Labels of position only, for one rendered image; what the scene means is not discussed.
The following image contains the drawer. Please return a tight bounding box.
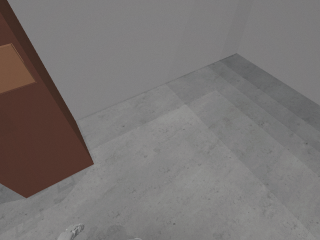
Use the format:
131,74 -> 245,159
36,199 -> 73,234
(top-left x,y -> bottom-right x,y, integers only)
0,43 -> 35,93

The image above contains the robot left hand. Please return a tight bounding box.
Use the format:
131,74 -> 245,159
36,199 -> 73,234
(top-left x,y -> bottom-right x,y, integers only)
57,223 -> 85,240

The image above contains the cabinet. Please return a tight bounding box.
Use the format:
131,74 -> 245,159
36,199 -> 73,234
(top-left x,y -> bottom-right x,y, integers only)
0,0 -> 94,198

